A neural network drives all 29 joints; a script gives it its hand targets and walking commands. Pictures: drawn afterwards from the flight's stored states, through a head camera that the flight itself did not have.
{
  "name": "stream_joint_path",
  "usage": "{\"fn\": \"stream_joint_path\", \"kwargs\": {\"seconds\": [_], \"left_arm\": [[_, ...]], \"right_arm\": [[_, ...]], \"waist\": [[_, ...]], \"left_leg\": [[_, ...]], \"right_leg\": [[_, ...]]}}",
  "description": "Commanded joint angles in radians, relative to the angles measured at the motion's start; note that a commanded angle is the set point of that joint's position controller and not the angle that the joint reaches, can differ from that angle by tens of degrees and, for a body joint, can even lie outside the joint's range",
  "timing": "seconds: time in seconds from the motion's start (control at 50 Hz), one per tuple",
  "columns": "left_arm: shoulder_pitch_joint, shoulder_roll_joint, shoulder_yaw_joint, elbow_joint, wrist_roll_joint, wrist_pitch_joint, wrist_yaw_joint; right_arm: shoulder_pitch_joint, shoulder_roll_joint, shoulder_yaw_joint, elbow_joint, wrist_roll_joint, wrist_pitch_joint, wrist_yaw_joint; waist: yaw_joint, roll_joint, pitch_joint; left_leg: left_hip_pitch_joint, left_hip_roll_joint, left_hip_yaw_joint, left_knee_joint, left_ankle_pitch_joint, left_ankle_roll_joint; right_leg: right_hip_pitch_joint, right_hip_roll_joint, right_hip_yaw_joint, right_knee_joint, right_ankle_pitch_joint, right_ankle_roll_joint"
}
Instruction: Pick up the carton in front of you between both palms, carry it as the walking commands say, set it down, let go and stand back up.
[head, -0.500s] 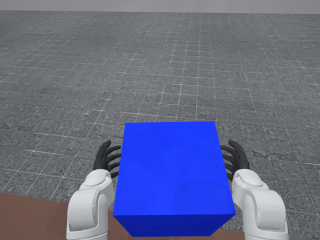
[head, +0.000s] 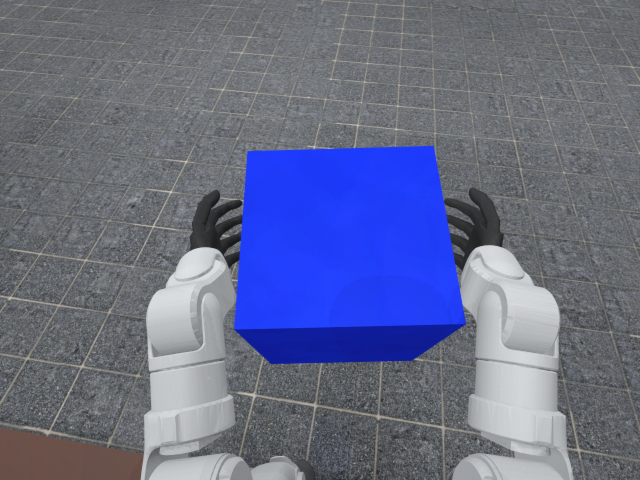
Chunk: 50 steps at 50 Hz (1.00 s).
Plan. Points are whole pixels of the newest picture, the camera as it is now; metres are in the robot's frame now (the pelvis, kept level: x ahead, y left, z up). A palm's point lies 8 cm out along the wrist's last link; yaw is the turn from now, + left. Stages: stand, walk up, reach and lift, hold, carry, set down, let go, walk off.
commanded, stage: carry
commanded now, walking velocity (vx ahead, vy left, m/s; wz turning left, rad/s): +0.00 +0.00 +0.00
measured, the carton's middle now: (340, 270) +0.37 +0.00 +0.03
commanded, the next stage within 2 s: none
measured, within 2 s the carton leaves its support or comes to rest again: neither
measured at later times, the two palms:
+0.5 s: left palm (220, 133) +0.51 +0.15 +0.14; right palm (459, 123) +0.53 -0.16 +0.14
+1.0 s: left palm (275, 140) +0.71 +0.11 -0.05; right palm (429, 148) +0.70 -0.19 -0.05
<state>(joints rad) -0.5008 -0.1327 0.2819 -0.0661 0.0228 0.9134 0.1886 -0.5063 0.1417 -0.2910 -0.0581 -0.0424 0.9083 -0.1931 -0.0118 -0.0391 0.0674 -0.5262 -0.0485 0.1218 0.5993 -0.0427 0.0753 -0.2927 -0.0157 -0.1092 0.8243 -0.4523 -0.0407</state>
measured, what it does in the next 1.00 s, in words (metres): goes down: right foot, then left foot 0.11 m lower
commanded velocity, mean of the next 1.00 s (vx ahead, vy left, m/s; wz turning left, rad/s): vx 0.00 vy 0.00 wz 0.00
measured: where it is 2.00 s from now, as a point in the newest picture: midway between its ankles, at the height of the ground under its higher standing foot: (345, 404)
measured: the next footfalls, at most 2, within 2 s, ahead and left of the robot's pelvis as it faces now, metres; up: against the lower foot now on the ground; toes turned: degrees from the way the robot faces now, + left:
right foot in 0.22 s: +0.12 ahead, -0.10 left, +0.01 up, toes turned +1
left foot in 0.72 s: +0.42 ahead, +0.04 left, -0.10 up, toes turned +4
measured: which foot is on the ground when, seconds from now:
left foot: down 0.00-0.50, up 0.52-0.70, down 0.72-1.00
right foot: up 0.00-0.20, down 0.22-0.72, up 0.74-0.94, down 0.96-1.00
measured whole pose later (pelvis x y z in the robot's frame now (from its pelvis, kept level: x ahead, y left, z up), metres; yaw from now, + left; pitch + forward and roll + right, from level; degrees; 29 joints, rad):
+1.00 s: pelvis +0.37 -0.03 -0.10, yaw +1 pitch +5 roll +0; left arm -0.41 -0.20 0.30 -0.07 0.04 0.91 0.18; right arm -0.38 0.15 -0.28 -0.10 0.00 0.93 -0.16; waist -0.06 0.02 0.11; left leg -0.42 -0.05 0.08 0.65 -0.32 0.09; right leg -0.45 0.01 0.02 0.62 -0.24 -0.02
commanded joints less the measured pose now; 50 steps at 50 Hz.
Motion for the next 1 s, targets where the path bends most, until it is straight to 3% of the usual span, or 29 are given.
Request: {"fn": "stream_joint_path", "kwargs": {"seconds": [0.0,0.06,0.14,0.2,0.24,0.28,0.34,0.38,0.42,0.44,0.46,0.5,0.52,0.54,0.58,0.64,0.66,0.68,0.7,0.72,0.74,0.76,0.8,0.82,0.86,0.9,0.94,0.96,0.98], "left_arm": [[-0.434,-0.749,-0.637,-0.134,-0.137,0.035,-0.002],[-0.439,-0.774,-0.642,-0.2,-0.135,0.028,-0.005],[-0.363,-0.72,-0.651,-0.215,-0.114,0.014,-0.004],[-0.338,-0.652,-0.639,-0.218,-0.106,0.022,0.0],[-0.357,-0.614,-0.622,-0.178,-0.101,0.032,0.007],[-0.355,-0.636,-0.619,-0.143,-0.116,0.037,0.003],[-0.394,-0.683,-0.633,-0.129,-0.133,0.046,-0.009],[-0.434,-0.697,-0.637,-0.133,-0.136,0.051,-0.008],[-0.466,-0.701,-0.634,-0.119,-0.131,0.061,-0.005],[-0.47,-0.702,-0.628,-0.098,-0.126,0.068,-0.004],[-0.452,-0.702,-0.618,-0.074,-0.12,0.071,-0.004],[-0.449,-0.707,-0.607,-0.033,-0.106,0.076,0.001],[-0.445,-0.71,-0.615,-0.012,-0.104,0.078,0.004],[-0.421,-0.711,-0.621,-0.01,-0.107,0.078,0.004],[-0.452,-0.738,-0.647,-0.031,-0.128,0.077,-0.002],[-0.554,-0.77,-0.689,-0.041,-0.166,0.082,0.0],[-0.567,-0.786,-0.696,-0.028,-0.185,0.082,0.0],[-0.559,-0.799,-0.697,-0.016,-0.196,0.083,0.0],[-0.565,-0.798,-0.69,-0.003,-0.201,0.088,0.002],[-0.557,-0.778,-0.668,0.025,-0.203,0.101,0.006],[-0.6,-0.758,-0.665,0.003,-0.217,0.116,0.005],[-0.598,-0.756,-0.651,0.009,-0.23,0.122,0.009],[-0.554,-0.78,-0.605,-0.012,-0.227,0.114,0.015],[-0.525,-0.8,-0.589,-0.043,-0.209,0.1,0.01],[-0.55,-0.843,-0.583,-0.058,-0.167,0.063,0.001],[-0.497,-0.845,-0.594,-0.06,-0.137,0.02,-0.007],[-0.426,-0.809,-0.6,-0.067,-0.095,-0.015,-0.008],[-0.388,-0.796,-0.599,-0.06,-0.077,-0.027,-0.01],[-0.372,-0.778,-0.603,-0.052,-0.065,-0.045,-0.006]], "right_arm": [[-0.394,0.731,0.629,-0.083,0.171,0.037,0.013],[-0.457,0.788,0.715,-0.218,0.227,0.031,0.041],[-0.458,0.741,0.765,-0.286,0.252,0.017,0.038],[-0.421,0.684,0.745,-0.24,0.222,0.023,0.02],[-0.39,0.652,0.701,-0.194,0.185,0.04,0.008],[-0.408,0.651,0.686,-0.188,0.177,0.055,0.008],[-0.437,0.67,0.667,-0.15,0.157,0.063,0.009],[-0.415,0.657,0.636,-0.119,0.127,0.064,0.003],[-0.385,0.641,0.604,-0.077,0.091,0.069,-0.003],[-0.374,0.634,0.593,-0.057,0.078,0.072,-0.006],[-0.395,0.631,0.59,-0.055,0.076,0.076,-0.005],[-0.433,0.661,0.608,-0.053,0.093,0.084,0.005],[-0.455,0.669,0.595,-0.057,0.092,0.086,0.007],[-0.46,0.671,0.583,-0.055,0.089,0.085,0.007],[-0.434,0.664,0.551,-0.007,0.073,0.088,0.008],[-0.394,0.628,0.491,0.034,0.039,0.093,0.009],[-0.396,0.612,0.48,0.031,0.031,0.094,0.007],[-0.399,0.599,0.467,0.03,0.034,0.096,0.006],[-0.399,0.58,0.461,0.036,0.032,0.096,0.003],[-0.378,0.541,0.44,0.054,0.032,0.1,-0.004],[-0.409,0.502,0.419,0.05,0.011,0.098,-0.024],[-0.382,0.521,0.406,0.065,0.007,0.106,-0.04],[-0.461,0.618,0.482,-0.022,0.085,0.092,-0.037],[-0.518,0.68,0.535,-0.081,0.126,0.073,-0.029],[-0.604,0.786,0.624,-0.157,0.188,0.041,0.009],[-0.605,0.825,0.7,-0.185,0.225,0.013,0.035],[-0.563,0.839,0.762,-0.183,0.246,-0.015,0.046],[-0.532,0.836,0.781,-0.167,0.245,-0.027,0.048],[-0.502,0.839,0.792,-0.167,0.251,-0.032,0.055]], "waist": [[-0.058,0.292,-0.637],[-0.055,0.119,-0.605],[-0.033,0.125,-0.613],[0.012,0.128,-0.599],[0.02,-0.05,-0.555],[0.04,-0.09,-0.542],[0.027,0.026,-0.495],[-0.006,0.089,-0.487],[-0.037,0.117,-0.45],[-0.039,0.092,-0.437],[-0.003,0.016,-0.438],[0.073,-0.154,-0.31],[0.119,-0.138,-0.306],[0.168,-0.07,-0.298],[0.182,0.037,-0.27],[0.103,0.077,-0.252],[0.064,0.033,-0.265],[0.037,0.095,-0.316],[0.007,0.148,-0.329],[-0.02,0.206,-0.384],[-0.052,0.27,-0.499],[-0.057,0.198,-0.566],[-0.051,0.058,-0.644],[-0.028,0.071,-0.656],[-0.025,0.098,-0.594],[-0.004,0.134,-0.634],[0.013,0.147,-0.684],[0.028,0.108,-0.706],[0.024,-0.05,-0.74]], "left_leg": [[0.787,0.351,-0.431,-0.082,0.926,0.238],[0.724,0.3,-0.357,-0.115,0.747,0.159],[0.592,0.226,-0.185,-0.101,0.721,0.132],[0.405,0.164,-0.113,-0.017,0.483,0.085],[0.201,0.096,-0.102,-0.009,0.095,-0.005],[0.198,0.079,-0.089,-0.105,0.008,-0.04],[0.491,0.079,-0.084,-0.117,0.378,-0.022],[0.688,0.133,-0.129,-0.042,0.671,0.032],[0.748,0.15,-0.156,0.024,0.756,0.066],[0.675,0.135,-0.139,0.083,0.736,0.064],[0.452,0.085,-0.071,0.179,0.613,0.028],[-0.186,-0.008,-0.028,0.058,-0.343,-0.065],[-0.255,0.051,-0.156,0.057,-0.388,-0.05],[-0.271,0.057,-0.158,0.055,-0.283,-0.046],[-0.142,0.022,-0.103,-0.081,-0.024,-0.063],[0.213,0.011,-0.082,-0.29,0.427,-0.051],[0.363,0.02,-0.07,-0.325,0.545,-0.043],[0.526,0.051,-0.073,-0.382,0.656,-0.038],[0.668,0.094,-0.094,-0.377,0.724,-0.032],[0.769,0.207,-0.167,-0.248,1.028,0.006],[0.963,0.428,-0.345,-0.021,1.317,0.181],[0.996,0.483,-0.38,-0.001,1.2,0.238],[0.863,0.439,-0.395,-0.036,0.86,0.262],[0.732,0.451,-0.454,-0.081,0.603,0.271],[0.478,0.307,-0.299,-0.118,0.635,0.214],[0.429,0.259,-0.221,-0.056,0.662,0.152],[0.39,0.193,-0.162,0.043,0.589,0.083],[0.313,0.166,-0.163,0.087,0.344,0.042],[0.232,0.117,-0.148,0.089,0.128,-0.009]], "right_leg": [[-0.288,0.077,0.125,0.3,-0.179,0.018],[-0.223,0.019,0.165,-0.018,-0.057,0.006],[-0.015,0.077,0.076,-0.227,0.19,0.037],[0.199,0.015,0.09,-0.422,0.556,0.007],[0.367,-0.165,0.221,-0.278,1.17,-0.085],[0.353,-0.164,0.235,-0.272,1.118,-0.108],[0.091,-0.059,0.145,-0.295,0.916,-0.015],[-0.097,-0.008,0.086,-0.311,0.696,0.043],[-0.179,0.025,0.052,-0.399,0.541,0.069],[-0.103,0.026,0.051,-0.441,0.64,0.069],[0.128,0.0,0.077,-0.446,0.941,0.047],[0.581,-0.16,0.272,-0.321,1.475,-0.089],[0.631,-0.21,0.368,-0.273,1.406,-0.111],[0.592,-0.171,0.377,-0.292,1.196,-0.102],[0.458,-0.066,0.313,-0.262,0.84,-0.046],[0.143,-0.034,0.204,-0.181,0.63,-0.042],[0.06,-0.027,0.181,-0.099,0.681,-0.047],[-0.008,0.004,0.143,0.02,0.533,-0.017],[-0.122,0.068,0.114,0.168,0.21,0.006],[-0.195,0.132,0.054,0.372,-0.148,0.027],[-0.378,0.114,0.14,0.552,-0.278,0.058],[-0.477,0.04,0.203,0.556,-0.241,0.036],[-0.446,-0.027,0.207,0.409,-0.089,0.02],[-0.358,-0.073,0.257,0.221,-0.023,0.03],[-0.101,0.012,0.129,-0.015,-0.02,0.039],[0.033,0.051,0.07,-0.171,0.137,0.025],[0.183,0.022,0.089,-0.318,0.426,-0.018],[0.281,-0.088,0.199,-0.318,0.724,-0.067],[0.391,-0.204,0.288,-0.183,1.165,-0.149]]}}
